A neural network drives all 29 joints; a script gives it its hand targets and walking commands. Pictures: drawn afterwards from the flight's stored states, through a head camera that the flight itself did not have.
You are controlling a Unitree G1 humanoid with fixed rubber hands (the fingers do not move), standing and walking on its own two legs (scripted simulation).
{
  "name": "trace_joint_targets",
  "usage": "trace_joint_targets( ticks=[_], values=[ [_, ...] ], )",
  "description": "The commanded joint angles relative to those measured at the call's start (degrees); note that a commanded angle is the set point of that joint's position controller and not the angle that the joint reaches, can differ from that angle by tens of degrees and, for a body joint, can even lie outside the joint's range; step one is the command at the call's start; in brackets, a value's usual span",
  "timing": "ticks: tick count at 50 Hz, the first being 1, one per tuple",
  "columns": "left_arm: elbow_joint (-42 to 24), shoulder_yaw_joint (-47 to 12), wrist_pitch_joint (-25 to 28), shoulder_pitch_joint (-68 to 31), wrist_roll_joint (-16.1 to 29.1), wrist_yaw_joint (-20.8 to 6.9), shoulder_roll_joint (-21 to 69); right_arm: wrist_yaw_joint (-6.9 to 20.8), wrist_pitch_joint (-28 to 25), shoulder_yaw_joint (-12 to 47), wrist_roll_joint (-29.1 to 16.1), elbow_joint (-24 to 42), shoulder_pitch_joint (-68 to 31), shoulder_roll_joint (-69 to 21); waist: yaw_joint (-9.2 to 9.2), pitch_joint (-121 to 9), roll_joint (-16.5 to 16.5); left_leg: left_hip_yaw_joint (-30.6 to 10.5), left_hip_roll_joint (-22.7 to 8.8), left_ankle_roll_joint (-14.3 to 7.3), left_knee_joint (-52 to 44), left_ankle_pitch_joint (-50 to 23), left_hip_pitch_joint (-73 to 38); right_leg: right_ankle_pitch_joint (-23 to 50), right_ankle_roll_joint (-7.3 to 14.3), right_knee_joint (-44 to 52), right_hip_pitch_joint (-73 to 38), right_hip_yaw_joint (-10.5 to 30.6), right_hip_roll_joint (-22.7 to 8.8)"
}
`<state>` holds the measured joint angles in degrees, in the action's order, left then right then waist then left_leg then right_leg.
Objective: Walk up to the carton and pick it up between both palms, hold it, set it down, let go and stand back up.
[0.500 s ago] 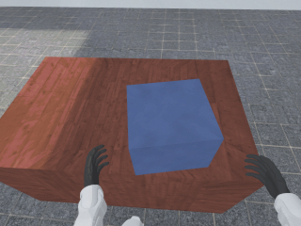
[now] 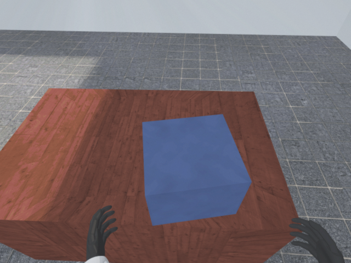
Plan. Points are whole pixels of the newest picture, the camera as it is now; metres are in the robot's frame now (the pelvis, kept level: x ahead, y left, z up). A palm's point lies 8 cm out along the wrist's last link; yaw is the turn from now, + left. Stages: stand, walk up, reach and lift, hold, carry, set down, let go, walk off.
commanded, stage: set down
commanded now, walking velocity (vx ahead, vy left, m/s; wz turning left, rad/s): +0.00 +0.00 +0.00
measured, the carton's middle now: (188, 167) +0.43 +0.06 -0.10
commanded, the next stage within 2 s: let go in 1.78 s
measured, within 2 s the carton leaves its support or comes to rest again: neither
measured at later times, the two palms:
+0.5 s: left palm (100, 248) +0.16 +0.22 -0.05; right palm (316, 259) +0.21 -0.25 -0.05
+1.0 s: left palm (97, 246) +0.16 +0.23 -0.05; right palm out of the picture +0.20 -0.23 -0.06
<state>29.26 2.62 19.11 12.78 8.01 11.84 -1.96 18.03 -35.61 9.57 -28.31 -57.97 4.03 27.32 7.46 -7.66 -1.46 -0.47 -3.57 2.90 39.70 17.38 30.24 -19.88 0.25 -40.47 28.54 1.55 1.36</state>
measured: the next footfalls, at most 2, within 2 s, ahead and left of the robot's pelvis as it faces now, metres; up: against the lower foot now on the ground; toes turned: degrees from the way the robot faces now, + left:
none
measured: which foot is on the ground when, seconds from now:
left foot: down 0.00-1.00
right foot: down 0.00-1.00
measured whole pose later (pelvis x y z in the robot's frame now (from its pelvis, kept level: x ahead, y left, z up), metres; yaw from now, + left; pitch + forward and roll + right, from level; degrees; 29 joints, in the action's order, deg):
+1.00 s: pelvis +0.02 +0.01 +0.01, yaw +0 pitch +5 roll -1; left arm 29.5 2.6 8.6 13.1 7.7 6.2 -4.8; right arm 9.9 -28.8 9.6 -18.8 -56.8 6.1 20.2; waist 6.7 -4.6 -1.5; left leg -0.4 -3.6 2.9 34.5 16.8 22.7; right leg -18.2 0.2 -33.3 20.1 1.5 1.3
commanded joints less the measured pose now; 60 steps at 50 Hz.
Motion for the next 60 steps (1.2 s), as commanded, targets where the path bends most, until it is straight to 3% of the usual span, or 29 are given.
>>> trace_joint_targets(
  ticks=[1,4,6,13,15,16,19,20,22,24,26,27,30,31,34,35,37,39,40,41,42,46,50,51,52,54,57,59,60],
  values=[
    [-6.8,-1.1,2.9,-2.7,-2.3,-1.0,-4.2,-0.7,-1.5,-0.8,-1.7,5.5,-7.1,8.5,-5.76,-0.7,-2.6,2.2,5.7,-1.4,-8.9,-8.1,-12.6,6.7,2.6,13.1,-9.8,0.0,0.6],
    [-5.1,-0.5,3.0,-0.2,-2.9,-1.9,-4.3,-1.2,-1.4,-0.9,-1.2,4.6,-5.4,8.3,-6.0,-1.9,-3.6,2.3,6.1,-1.7,-8.3,-10.4,-13.3,12.0,2.3,12.7,-11.5,0.0,1.0],
    [-5.8,-0.8,2.6,-1.9,-3.1,-2.4,-4.6,-2.1,-1.0,-0.7,-0.1,4.5,-5.2,7.2,-6.65,-0.2,-3.7,2.6,6.3,-1.9,-8.5,-9.6,-13.2,11.2,2.1,13.2,-11.7,0.6,0.6],
    [-7.7,-0.4,1.9,-1.2,-3.8,-2.7,-5.8,-2.7,-0.7,-1.3,1.3,5.2,-5.1,6.3,-6.16,-3.5,-1.9,2.2,5.8,-1.5,-8.6,-11.2,-14.3,13.4,2.3,12.9,-13.7,0.2,0.5],
    [-4.3,0.5,1.1,-1.6,-3.9,-3.3,-6.3,-3.1,0.0,-1.0,2.4,3.7,-5.6,5.5,-6.15,-0.8,-3.8,2.6,5.8,-2.2,-8.8,-9.7,-12.9,13.6,1.7,12.9,-13.5,0.8,0.4],
    [-6.4,0.2,0.7,-2.3,-4.5,-3.4,-7.0,-3.7,0.1,-2.1,2.8,5.5,-5.1,5.6,-7.62,-2.5,-2.7,2.3,5.8,-1.8,-8.9,-9.3,-15.4,11.6,2.1,13.2,-13.1,0.1,0.6],
    [-5.9,0.3,0.0,-2.6,-4.2,-3.5,-7.2,-3.9,0.8,-2.1,4.0,3.8,-5.2,4.6,-6.36,-1.8,-2.5,2.3,5.5,-2.1,-8.7,-9.3,-14.8,10.7,2.3,12.9,-12.8,0.1,0.7],
    [-8.0,-1.2,-0.3,-3.0,-3.7,-3.3,-6.2,-3.8,0.9,-3.3,4.0,4.6,-5.5,4.9,-7.34,-2.6,-1.6,2.0,5.2,-1.7,-9.0,-9.0,-15.9,9.6,2.3,13.4,-11.4,-0.5,0.7],
    [-9.4,-0.2,-0.9,-2.9,-4.4,-3.3,-7.3,-4.6,0.9,-3.1,5.0,7.2,-5.7,4.7,-6.24,-3.1,-2.5,2.1,5.3,-1.6,-9.0,-10.8,-15.1,11.7,2.3,12.8,-13.5,-0.5,1.0],
    [-6.0,-0.2,-1.8,-2.2,-4.9,-3.9,-8.3,-5.1,1.4,-3.1,5.7,6.2,-4.6,4.2,-6.86,-2.5,-3.1,2.5,5.4,-2.0,-9.5,-9.7,-15.8,12.7,1.9,13.5,-13.7,-0.4,0.9],
    [-7.8,-0.6,-2.2,-1.5,-4.6,-3.9,-7.6,-5.2,1.6,-3.2,5.9,6.8,-4.4,4.1,-6.97,-2.6,-3.4,2.3,5.2,-1.9,-9.2,-10.9,-15.2,14.6,2.0,13.2,-14.1,-0.5,1.0],
    [-8.8,0.5,-2.7,-1.0,-5.6,-3.7,-8.0,-5.4,1.6,-3.1,6.1,5.9,-3.9,5.0,-6.0,-2.1,-2.2,2.6,5.5,-1.3,-9.3,-13.8,-15.9,16.6,2.1,12.9,-14.5,-0.9,1.2],
    [-8.3,-0.5,-3.9,-2.1,-5.2,-4.5,-8.9,-5.9,2.4,-3.5,7.2,6.8,-3.8,3.5,-7.35,-2.2,-2.3,2.5,5.6,-1.5,-10.0,-10.4,-16.3,12.9,2.1,14.1,-14.0,-0.7,0.6],
    [-10.5,-0.2,-4.0,-1.1,-4.8,-4.3,-8.8,-6.0,2.7,-2.9,6.7,7.0,-3.1,2.4,-6.41,-1.8,-1.4,2.7,5.5,-1.7,-10.0,-10.4,-15.4,13.8,2.2,14.1,-15.3,-0.1,0.5],
    [-4.3,-0.5,-6.2,-1.1,-5.2,-5.7,-9.3,-7.1,4.1,-3.1,9.2,5.9,-3.3,1.6,-8.15,1.1,-3.9,2.7,5.7,-2.3,-11.5,-8.7,-17.2,13.6,1.5,15.7,-14.8,0.0,0.0],
    [-7.7,0.0,-5.8,-1.9,-5.0,-5.1,-9.5,-6.9,4.2,-3.4,8.7,7.2,-3.7,2.0,-6.28,0.9,-3.3,2.3,5.3,-2.0,-11.5,-9.6,-16.3,12.3,2.0,15.2,-14.6,-0.3,0.3],
    [-8.8,-0.5,-6.4,-2.8,-5.1,-5.4,-9.6,-7.4,4.0,-4.6,9.8,7.6,-4.1,1.1,-6.84,0.2,-2.0,2.5,5.4,-2.0,-11.5,-9.6,-17.3,13.1,1.9,15.5,-15.1,-0.3,0.1],
    [-6.8,0.0,-7.6,-2.4,-5.1,-5.8,-10.2,-8.0,4.9,-5.1,10.9,7.0,-3.3,0.7,-7.25,1.7,-3.4,2.9,5.6,-1.9,-12.0,-9.7,-17.6,13.8,1.7,16.1,-15.0,-0.4,0.0],
    [-9.0,0.4,-7.8,-3.1,-4.7,-5.6,-11.0,-8.1,5.1,-5.0,10.3,8.6,-4.2,0.8,-6.05,0.7,-2.7,3.1,5.4,-1.9,-12.2,-10.6,-17.8,13.9,2.0,16.0,-15.5,-0.7,0.2],
    [-5.5,0.6,-8.3,-1.8,-5.2,-6.1,-11.1,-8.6,5.4,-4.4,11.0,6.5,-2.7,-0.4,-6.59,2.5,-3.3,3.2,5.7,-2.0,-12.2,-11.6,-17.8,16.9,1.6,16.1,-15.9,-0.3,-0.1],
    [-8.9,0.6,-8.2,0.1,-5.9,-5.7,-10.2,-8.3,4.9,-3.4,9.9,8.4,-1.9,0.1,-5.48,1.7,-1.8,3.3,5.7,-1.7,-12.0,-14.1,-17.9,19.4,2.1,15.9,-18.0,-0.4,0.1],
    [-6.2,0.4,-8.9,-2.5,-5.3,-6.6,-11.3,-9.1,5.6,-5.0,12.7,8.2,-2.7,-1.7,-7.07,1.9,-2.5,3.2,5.7,-1.8,-12.2,-11.6,-19.3,16.3,1.6,17.0,-16.5,-0.4,-0.3],
    [-10.0,-0.4,-9.9,-2.1,-5.8,-6.1,-10.5,-9.3,5.9,-6.9,13.6,8.6,-3.1,-0.2,-6.49,2.4,-0.3,2.9,5.2,-1.2,-13.3,-13.9,-21.9,15.2,2.3,17.7,-15.9,-1.6,0.6],
    [-6.0,-0.5,-11.3,-2.0,-5.7,-7.0,-11.3,-10.1,6.7,-6.6,14.6,7.5,-2.7,-1.8,-7.03,3.7,-1.0,2.7,5.5,-1.6,-13.8,-12.2,-22.0,13.7,1.9,18.7,-16.1,-0.8,-0.3],
    [-10.3,0.2,-11.1,-1.0,-6.1,-6.3,-10.8,-9.9,6.4,-7.4,13.7,9.6,-2.5,-0.5,-5.93,2.0,-0.5,2.5,5.0,-1.0,-13.9,-14.5,-22.6,15.9,2.3,18.0,-17.2,-1.5,0.2],
    [-6.4,0.4,-12.5,-0.8,-5.7,-7.8,-12.1,-11.2,7.7,-6.2,15.3,8.8,-0.7,-3.1,-7.49,2.9,-2.9,3.1,5.8,-1.9,-14.0,-13.0,-22.2,17.8,1.4,18.9,-18.4,-0.3,-0.8],
    [-9.3,0.3,-13.2,-1.8,-6.2,-7.6,-12.6,-11.6,8.4,-6.6,15.7,8.6,-1.0,-3.0,-7.13,3.8,-0.2,3.5,5.8,-1.4,-14.6,-13.9,-23.1,16.8,1.9,19.3,-18.8,-1.0,-0.5],
    [-5.0,1.2,-14.1,-2.2,-5.7,-9.1,-14.7,-13.3,9.1,-6.7,17.9,8.6,-0.4,-5.0,-8.2,5.3,-2.9,4.4,6.3,-2.0,-14.5,-12.6,-21.7,19.9,0.9,19.8,-20.5,-0.1,-1.3],
    [-7.7,1.8,-14.0,-2.8,-6.0,-8.7,-15.2,-13.4,9.1,-7.1,17.9,9.0,-1.0,-4.7,-7.38,4.6,-1.4,4.4,6.3,-1.8,-14.7,-13.3,-22.1,20.3,1.0,19.4,-21.0,-0.4,-1.4]
  ],
)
